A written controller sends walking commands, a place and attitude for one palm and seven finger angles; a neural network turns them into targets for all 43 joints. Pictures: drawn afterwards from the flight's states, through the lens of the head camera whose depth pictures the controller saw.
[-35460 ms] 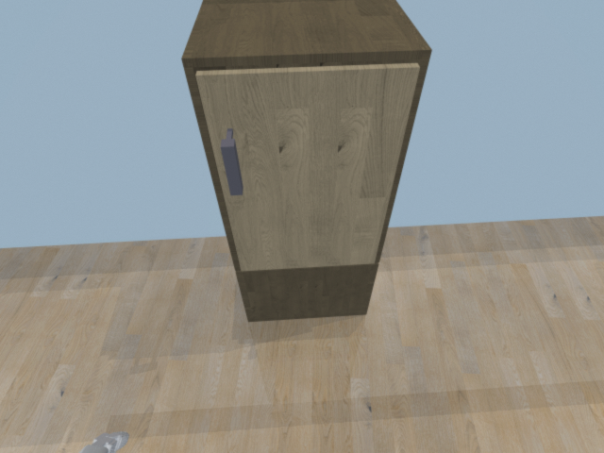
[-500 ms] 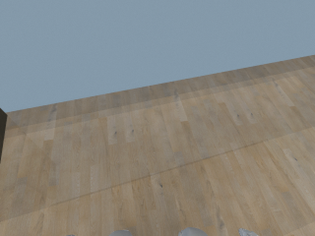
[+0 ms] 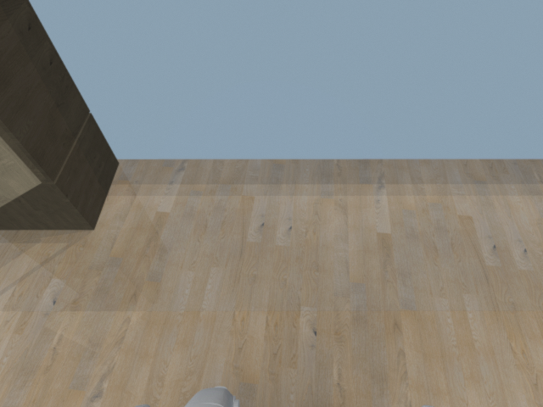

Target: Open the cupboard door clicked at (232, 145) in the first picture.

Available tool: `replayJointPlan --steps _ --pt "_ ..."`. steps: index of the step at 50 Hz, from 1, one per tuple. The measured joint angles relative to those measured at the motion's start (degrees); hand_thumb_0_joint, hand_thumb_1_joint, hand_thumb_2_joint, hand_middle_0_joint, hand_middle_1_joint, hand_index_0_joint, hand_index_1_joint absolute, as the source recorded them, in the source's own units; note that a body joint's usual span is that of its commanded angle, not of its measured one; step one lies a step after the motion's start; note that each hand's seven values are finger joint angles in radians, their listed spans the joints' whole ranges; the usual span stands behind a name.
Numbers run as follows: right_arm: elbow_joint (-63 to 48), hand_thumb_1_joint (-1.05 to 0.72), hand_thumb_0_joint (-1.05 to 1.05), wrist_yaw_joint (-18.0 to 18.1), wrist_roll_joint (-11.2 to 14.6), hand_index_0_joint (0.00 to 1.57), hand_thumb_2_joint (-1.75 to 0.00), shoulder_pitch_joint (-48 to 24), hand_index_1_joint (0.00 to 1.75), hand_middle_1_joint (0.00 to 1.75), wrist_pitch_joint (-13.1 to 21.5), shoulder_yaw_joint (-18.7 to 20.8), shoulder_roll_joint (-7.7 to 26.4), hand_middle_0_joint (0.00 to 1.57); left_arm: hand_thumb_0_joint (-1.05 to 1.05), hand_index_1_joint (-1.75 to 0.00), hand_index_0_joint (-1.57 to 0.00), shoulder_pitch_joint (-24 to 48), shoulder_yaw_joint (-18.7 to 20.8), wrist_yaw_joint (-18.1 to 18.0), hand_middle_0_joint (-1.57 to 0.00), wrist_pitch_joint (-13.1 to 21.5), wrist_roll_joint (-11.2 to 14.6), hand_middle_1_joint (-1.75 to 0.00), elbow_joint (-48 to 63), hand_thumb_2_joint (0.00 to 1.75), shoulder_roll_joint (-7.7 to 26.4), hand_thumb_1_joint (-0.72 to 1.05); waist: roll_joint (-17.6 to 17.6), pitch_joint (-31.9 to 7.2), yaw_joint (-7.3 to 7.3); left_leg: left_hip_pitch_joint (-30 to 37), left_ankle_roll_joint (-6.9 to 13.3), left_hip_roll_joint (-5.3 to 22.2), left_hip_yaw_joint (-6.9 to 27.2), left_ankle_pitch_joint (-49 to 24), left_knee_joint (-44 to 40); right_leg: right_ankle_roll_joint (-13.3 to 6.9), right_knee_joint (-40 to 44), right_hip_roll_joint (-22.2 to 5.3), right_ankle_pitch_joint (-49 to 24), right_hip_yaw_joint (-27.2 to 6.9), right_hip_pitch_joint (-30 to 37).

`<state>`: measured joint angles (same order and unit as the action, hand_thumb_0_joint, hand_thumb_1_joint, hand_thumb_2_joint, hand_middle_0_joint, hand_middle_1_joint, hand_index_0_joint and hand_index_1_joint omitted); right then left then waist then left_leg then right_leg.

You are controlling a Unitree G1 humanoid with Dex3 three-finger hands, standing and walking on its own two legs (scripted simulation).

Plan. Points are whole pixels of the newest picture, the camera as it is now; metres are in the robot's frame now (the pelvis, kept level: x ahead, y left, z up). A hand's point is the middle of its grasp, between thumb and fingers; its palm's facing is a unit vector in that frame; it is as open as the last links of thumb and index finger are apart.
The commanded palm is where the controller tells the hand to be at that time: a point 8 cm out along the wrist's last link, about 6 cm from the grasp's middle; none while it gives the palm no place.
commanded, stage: turn to face it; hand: left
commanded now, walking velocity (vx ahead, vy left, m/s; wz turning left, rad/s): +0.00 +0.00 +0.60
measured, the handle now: out of the picture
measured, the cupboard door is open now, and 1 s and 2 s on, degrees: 48 48 48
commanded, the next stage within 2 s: take the last steps up to it in 1.24 s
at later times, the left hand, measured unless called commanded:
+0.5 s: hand out of the picture +0.05 +0.22 -0.15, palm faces +0.29 -0.90 -0.32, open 7.4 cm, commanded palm none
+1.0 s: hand out of the picture -0.06 +0.20 -0.17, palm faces +0.57 -0.78 -0.26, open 7.4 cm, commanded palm none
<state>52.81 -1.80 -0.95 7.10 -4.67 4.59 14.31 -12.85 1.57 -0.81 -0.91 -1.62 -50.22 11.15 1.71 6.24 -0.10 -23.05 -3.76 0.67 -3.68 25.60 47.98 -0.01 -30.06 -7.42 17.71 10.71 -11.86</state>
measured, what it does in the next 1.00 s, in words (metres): steps on the spot, turning left: left foot, then right foot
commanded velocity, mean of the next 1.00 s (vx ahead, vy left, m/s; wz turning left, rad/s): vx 0.00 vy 0.00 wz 0.55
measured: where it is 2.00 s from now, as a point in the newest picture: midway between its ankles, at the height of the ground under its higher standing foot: outside the picture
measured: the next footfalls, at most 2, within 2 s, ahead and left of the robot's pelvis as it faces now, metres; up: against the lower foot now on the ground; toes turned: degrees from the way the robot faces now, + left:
left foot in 0.10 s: +0.05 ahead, +0.13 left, +0.00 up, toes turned +8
right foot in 0.46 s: +0.08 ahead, -0.14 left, +0.00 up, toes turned +14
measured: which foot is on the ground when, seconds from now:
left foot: up 0.00-0.08, down 0.10-0.46, up 0.48-0.78, down 0.80-1.00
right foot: down 0.00-0.08, up 0.10-0.44, down 0.46-0.80, up 0.82-1.00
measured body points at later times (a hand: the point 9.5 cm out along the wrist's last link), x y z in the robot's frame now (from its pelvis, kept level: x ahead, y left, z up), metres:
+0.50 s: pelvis +0.00 -0.03 -0.01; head +0.05 -0.03 +0.43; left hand +0.04 +0.26 -0.13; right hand +0.15 -0.26 -0.16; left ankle +0.00 +0.11 -0.72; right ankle +0.04 -0.15 -0.74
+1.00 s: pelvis +0.01 -0.02 -0.01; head +0.04 +0.02 +0.44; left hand -0.09 +0.24 -0.15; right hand +0.23 -0.17 -0.14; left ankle -0.03 +0.09 -0.74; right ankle +0.07 -0.15 -0.68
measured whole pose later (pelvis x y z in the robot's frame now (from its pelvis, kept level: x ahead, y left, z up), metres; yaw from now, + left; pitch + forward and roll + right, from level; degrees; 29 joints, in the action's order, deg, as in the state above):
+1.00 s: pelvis +0.01 -0.02 -0.01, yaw +34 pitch +1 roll +0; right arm 51.9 0.0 -1.9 8.1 -1.9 2.6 12.1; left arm -10.3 3.9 -0.2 -4.0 -1.1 -52.3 15.2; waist 1.5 5.2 0.6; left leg -17.5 1.0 -0.8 1.4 13.4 30.3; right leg 3.9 -58.4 -4.6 25.9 2.0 -26.3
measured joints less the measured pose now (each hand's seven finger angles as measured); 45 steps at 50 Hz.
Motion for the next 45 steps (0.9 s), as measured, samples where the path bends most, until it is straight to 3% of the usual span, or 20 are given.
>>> replayJointPlan --steps 2,4,5,8,11,14,19,23,24,26,29,33,37,39,40,42,45 --pt "-0.4 -0.91 0.01 0.0 0.1 0.19 -0.90 -0.8 0.30 0.30 0.3 -0.4 -0.3 0.20 0.01 -0.30 -0.21 -0.5 0.2 0.2 -0.21 0.0 0.0 -0.30 -0.5 0.90 0.3 0.90 0.6 0.4 0.49 2.5 0.5 -0.2 -0.9 -1.6 -6.0 0.5 -2.0 -0.7 1.3 1.4 -0.3" --pt "-1.1 -0.91 0.01 -0.1 0.0 0.19 -0.90 -1.2 0.30 0.30 1.0 -0.7 -0.4 0.20 0.01 -0.30 -0.21 -1.4 0.6 0.4 -0.21 -0.4 0.3 -0.30 -0.9 0.90 0.8 0.90 0.9 0.1 0.68 5.8 1.4 -0.4 -1.5 -7.7 -13.5 1.2 -5.7 -1.5 3.5 2.8 -1.4" --pt "-1.6 -0.91 0.01 -0.1 -0.1 0.19 -0.90 -1.2 0.30 0.30 1.6 -0.7 -0.4 0.20 0.01 -0.30 -0.21 -1.7 0.8 0.6 -0.21 -0.8 0.5 -0.30 -1.1 0.90 1.2 0.90 0.9 -0.3 0.49 5.8 3.1 -0.5 -0.7 -11.4 -14.6 2.1 -9.6 -1.8 5.0 2.6 -3.1" --pt "-2.1 -0.91 0.01 0.5 -0.5 0.20 -0.90 -1.4 0.30 0.30 2.6 -1.3 -1.5 0.20 0.01 -0.30 -0.21 -0.2 1.6 0.2 -0.21 -3.0 0.5 -0.30 -2.3 0.90 3.0 0.91 2.2 0.1 0.99 4.2 5.8 -1.5 0.6 -8.7 -11.4 3.6 -25.1 -0.3 12.9 -4.2 -9.7" --pt "-2.1 -0.90 0.01 1.3 -0.7 0.20 -0.90 -0.4 0.30 0.30 2.7 -1.7 -2.1 0.20 0.01 -0.30 -0.21 1.5 2.2 0.3 -0.20 -3.7 0.4 -0.30 -2.6 0.90 3.9 0.91 1.4 -0.3 0.87 4.7 5.3 -1.7 3.0 -9.6 -13.9 4.2 -32.0 1.4 10.3 -7.3 -13.9" --pt "-1.5 -0.90 0.01 1.6 -0.7 0.20 -0.90 0.6 0.30 0.30 2.6 -1.9 -2.1 0.20 0.01 -0.30 -0.20 2.9 2.4 0.6 -0.20 -3.3 0.4 -0.30 -1.7 0.90 4.2 0.91 0.2 -0.6 0.82 5.5 5.1 -1.8 5.2 -11.9 -17.1 4.4 -30.4 2.4 7.7 -9.2 -15.0" --pt "-0.5 -0.90 0.01 1.4 -0.9 0.20 -0.90 2.0 0.30 0.30 2.0 -1.5 -1.8 0.20 0.01 -0.30 -0.20 4.5 2.2 0.7 -0.20 -2.6 0.6 -0.30 -0.1 0.90 4.1 0.91 -1.9 -1.5 -0.05 5.2 3.9 -1.9 8.7 -13.3 -18.5 4.1 -18.8 4.1 7.4 -10.1 -11.5" --pt "-0.4 -0.90 0.01 1.2 -0.4 0.20 -0.90 3.3 0.30 0.30 1.1 -0.6 -1.3 0.20 0.01 -0.30 -0.20 4.3 1.9 0.5 -0.20 -1.2 0.6 -0.30 1.3 0.90 4.0 0.91 -2.5 -2.7 -0.55 2.3 2.6 -3.1 10.9 -11.5 -14.6 2.7 -2.5 5.2 1.1 -9.8 -4.6" --pt "0.0 -0.90 0.01 1.2 -0.3 0.20 -0.90 3.1 0.30 0.30 0.9 -0.2 -0.8 0.20 0.01 -0.30 -0.20 4.4 1.8 0.3 -0.20 -0.7 0.3 -0.30 1.3 0.90 3.4 0.91 -3.2 -2.4 -0.44 0.7 2.4 -3.1 10.9 -6.9 -10.3 1.7 -2.9 5.3 -0.3 -9.2 -4.8" --pt "0.5 -0.90 0.01 1.0 -0.4 0.20 -0.90 2.9 0.30 0.30 0.3 0.4 0.3 0.20 0.00 -0.30 -0.20 4.2 1.1 0.0 -0.20 -0.4 0.2 -0.30 1.2 0.90 2.1 0.91 -4.4 -1.7 -0.91 -3.2 2.1 -3.2 9.5 -0.6 1.9 0.5 -3.6 4.8 0.0 -7.2 -3.9" --pt "1.0 -0.90 0.01 0.5 -0.5 0.20 -0.90 2.8 0.30 0.30 -0.2 0.9 1.0 0.20 0.00 -0.30 -0.20 2.8 0.5 -0.3 -0.20 -0.6 0.3 -0.30 1.0 0.90 0.7 0.91 -4.1 -1.4 -1.31 -6.3 1.0 -2.1 5.6 -0.3 13.9 0.2 -1.4 3.5 -0.1 -5.2 -1.6" --pt "0.8 -0.91 0.01 0.0 -0.2 0.20 -0.90 2.2 0.30 0.30 -0.4 0.6 0.3 0.20 0.01 -0.30 -0.21 1.5 0.1 -0.2 -0.20 -0.4 0.1 -0.30 0.3 0.90 0.1 0.91 -1.4 -0.8 -1.29 -3.8 0.0 -0.5 1.7 -0.2 9.1 0.4 0.6 1.3 -0.6 -2.8 0.4" --pt "0.2 -0.91 0.01 -0.1 0.0 0.19 -0.90 0.9 0.30 0.30 0.2 0.0 -0.2 0.20 0.01 -0.30 -0.21 0.5 0.2 0.2 -0.21 -0.3 0.0 -0.30 -0.2 0.90 0.3 0.90 0.6 -0.1 -0.30 1.4 0.4 -0.2 -0.5 -1.2 -3.6 1.3 -1.8 -0.7 1.1 -0.3 0.1" --pt "-0.6 -0.91 0.01 -0.2 0.0 0.19 -0.90 0.5 0.30 0.30 0.8 -0.3 -0.3 0.20 0.01 -0.30 -0.21 -0.3 0.4 0.5 -0.21 -0.5 0.2 -0.30 -0.6 0.90 0.8 0.90 1.0 -0.2 -0.06 4.8 1.1 -0.4 -1.0 -6.4 -11.4 2.1 -5.3 -1.7 3.1 0.9 -1.1" --pt "-1.1 -0.91 0.01 -0.3 -0.1 0.19 -0.90 0.5 0.30 0.30 1.4 -0.4 0.0 0.20 0.01 -0.30 -0.21 -0.8 0.7 0.6 -0.21 -0.9 0.4 -0.30 -0.6 0.90 1.1 0.90 0.7 -0.8 -0.12 5.5 2.7 -0.2 -0.1 -10.7 -14.1 2.6 -8.5 -1.9 4.4 1.4 -2.7" --pt "-1.4 -0.91 0.01 0.2 -0.4 0.20 -0.90 -0.2 0.30 0.30 2.3 -0.6 -0.8 0.20 0.01 -0.30 -0.21 0.0 1.2 0.4 -0.21 -2.3 0.6 -0.30 -1.6 0.90 2.3 0.90 1.8 -0.3 0.20 3.8 5.0 -1.3 0.6 -9.8 -11.3 3.7 -19.0 -1.5 11.8 -2.7 -7.2" --pt "-1.8 -0.90 0.01 1.0 -0.8 0.20 -0.90 0.0 0.30 0.30 2.8 -1.3 -1.7 0.20 0.01 -0.30 -0.21 1.1 1.9 0.2 -0.20 -3.5 0.4 -0.30 -2.6 0.90 3.6 0.91 1.7 -0.5 0.44 3.9 5.5 -1.4 2.2 -8.8 -12.3 3.9 -29.8 0.8 12.2 -6.5 -12.7"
